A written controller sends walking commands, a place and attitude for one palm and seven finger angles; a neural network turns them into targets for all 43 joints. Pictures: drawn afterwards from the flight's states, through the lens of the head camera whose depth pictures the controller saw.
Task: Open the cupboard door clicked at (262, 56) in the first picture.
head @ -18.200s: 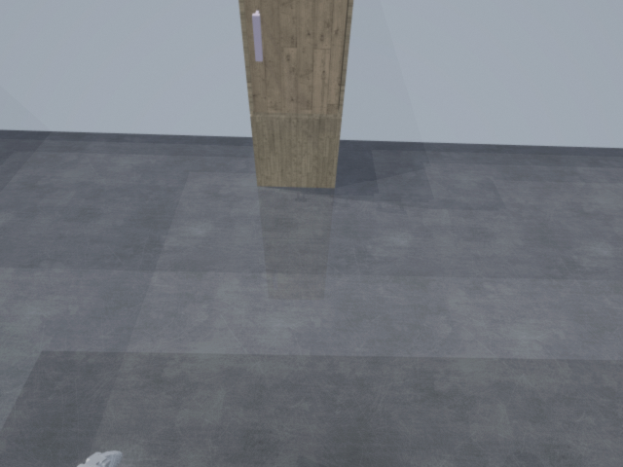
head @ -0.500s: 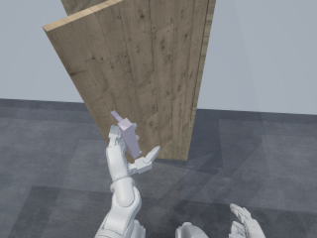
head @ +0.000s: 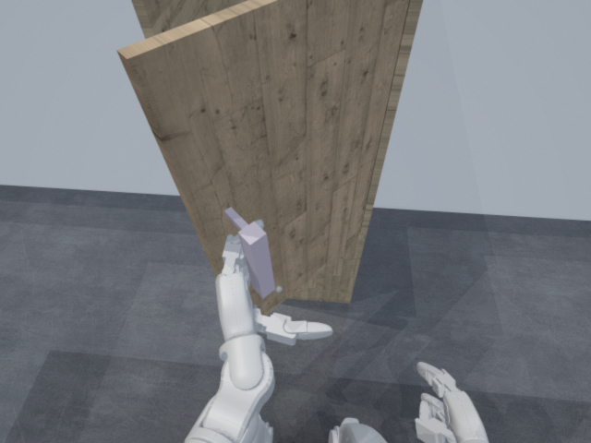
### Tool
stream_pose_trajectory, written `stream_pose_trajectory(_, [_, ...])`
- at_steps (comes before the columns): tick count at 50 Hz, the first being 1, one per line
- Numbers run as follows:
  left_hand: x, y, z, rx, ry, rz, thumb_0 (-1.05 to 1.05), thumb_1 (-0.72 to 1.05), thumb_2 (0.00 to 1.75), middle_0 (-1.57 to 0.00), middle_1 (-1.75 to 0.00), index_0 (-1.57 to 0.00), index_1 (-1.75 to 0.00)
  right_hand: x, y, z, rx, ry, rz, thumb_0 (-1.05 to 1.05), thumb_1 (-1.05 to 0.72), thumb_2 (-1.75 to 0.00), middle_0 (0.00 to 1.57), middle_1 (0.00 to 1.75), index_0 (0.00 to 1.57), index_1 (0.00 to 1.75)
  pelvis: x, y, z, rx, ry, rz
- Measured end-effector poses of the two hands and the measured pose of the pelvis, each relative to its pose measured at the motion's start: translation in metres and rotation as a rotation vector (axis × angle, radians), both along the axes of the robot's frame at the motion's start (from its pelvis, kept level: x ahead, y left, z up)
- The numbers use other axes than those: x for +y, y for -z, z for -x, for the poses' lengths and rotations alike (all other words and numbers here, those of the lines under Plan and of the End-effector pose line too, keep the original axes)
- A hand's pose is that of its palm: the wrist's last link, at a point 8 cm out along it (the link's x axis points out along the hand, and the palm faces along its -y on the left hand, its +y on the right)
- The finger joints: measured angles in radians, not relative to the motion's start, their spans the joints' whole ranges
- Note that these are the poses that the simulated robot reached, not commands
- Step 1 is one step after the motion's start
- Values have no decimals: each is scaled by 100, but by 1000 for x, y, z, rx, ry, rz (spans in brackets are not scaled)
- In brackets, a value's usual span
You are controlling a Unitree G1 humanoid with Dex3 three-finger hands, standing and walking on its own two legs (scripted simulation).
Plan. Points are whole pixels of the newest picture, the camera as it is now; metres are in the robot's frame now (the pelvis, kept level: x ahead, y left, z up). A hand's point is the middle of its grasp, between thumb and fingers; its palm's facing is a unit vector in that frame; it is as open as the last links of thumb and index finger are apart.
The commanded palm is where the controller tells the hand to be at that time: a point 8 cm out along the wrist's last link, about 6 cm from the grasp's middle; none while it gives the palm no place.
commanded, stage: slide the hand sideways off the handle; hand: left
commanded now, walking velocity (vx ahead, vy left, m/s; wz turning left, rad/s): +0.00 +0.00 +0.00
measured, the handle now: (249, 253) +0.36 +0.08 +0.05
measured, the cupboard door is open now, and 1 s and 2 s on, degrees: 47 48 48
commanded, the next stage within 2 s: draw the hand back to the body in 1.24 s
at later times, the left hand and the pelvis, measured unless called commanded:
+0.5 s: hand (267, 318) +0.27 +0.05 +0.04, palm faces -0.15 -0.99 +0.03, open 16.2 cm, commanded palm +0.25 +0.11 +0.04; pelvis +0.00 +0.03 -0.01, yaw -2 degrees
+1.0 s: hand (224, 351) +0.23 +0.09 +0.04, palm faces -0.09 -1.00 +0.02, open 16.3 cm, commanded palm +0.21 +0.15 +0.04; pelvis +0.01 +0.03 -0.01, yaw -1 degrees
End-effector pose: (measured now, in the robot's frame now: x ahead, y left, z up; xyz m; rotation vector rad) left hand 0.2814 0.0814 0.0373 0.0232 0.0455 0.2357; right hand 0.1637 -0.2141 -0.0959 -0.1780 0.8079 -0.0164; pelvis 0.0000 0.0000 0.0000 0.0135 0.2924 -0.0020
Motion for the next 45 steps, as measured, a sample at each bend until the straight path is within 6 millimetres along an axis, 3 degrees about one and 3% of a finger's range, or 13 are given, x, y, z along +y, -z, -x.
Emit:
stream_pose_trajectory(4, [2, 0, 0, -4, 16, -6, -2, -49, 31, -34, -54, -33, -58, 7, -1, -2, -8, -13, -4, 1, -91, -90, 20, 30, 20, 30, 4, 1, 2, -4, -2, 4])
stream_pose_trajectory(11, [18, 3, 3, -53, 402, -21, -2, -49, 31, -24, -39, -17, -42, 6, 5, 10, 7, 19, -6, 1, -91, -90, 20, 30, 21, 30, 13, 8, 8, -11, -7, 13])
stream_pose_trajectory(15, [18, 2, 4, -34, 403, 59, -2, -50, 30, -19, -35, -14, -36, 5, 5, 21, 33, 48, 2, 1, -91, -90, 20, 30, 20, 30, 20, 7, 8, -14, 4, 16])
stream_pose_trajectory(23, [19, 1, 16, -50, 381, 64, -2, -50, 30, -13, -31, -17, -32, 8, 1, 31, 58, 69, 16, 1, -91, -90, 20, 30, 20, 30, 28, 8, 3, 0, 24, 15])
stream_pose_trajectory(31, [39, 4, 33, -31, 358, 46, -2, -50, 30, -14, -30, -16, -30, 19, -3, 15, 28, 55, 11, 1, -91, -90, 20, 30, 20, 30, 33, 10, -1, -2, 24, 24])
stream_pose_trajectory(45, [57, 1, 55, -10, 335, 53, -2, -50, 30, -15, -30, -15, -30, 33, -13, -21, -65, 7, -1, 1, -91, -90, 20, 30, 21, 30, 33, 12, -9, 8, 14, 28])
